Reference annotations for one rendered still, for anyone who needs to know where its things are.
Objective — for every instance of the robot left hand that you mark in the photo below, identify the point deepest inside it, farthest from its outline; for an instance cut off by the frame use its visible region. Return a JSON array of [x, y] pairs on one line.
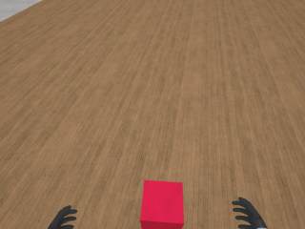
[[59, 219]]

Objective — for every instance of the carton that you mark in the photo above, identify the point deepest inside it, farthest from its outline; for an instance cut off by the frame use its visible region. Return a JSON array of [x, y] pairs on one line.
[[162, 205]]

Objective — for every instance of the robot right hand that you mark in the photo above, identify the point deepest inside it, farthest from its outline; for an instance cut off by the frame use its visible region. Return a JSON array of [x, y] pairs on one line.
[[253, 217]]

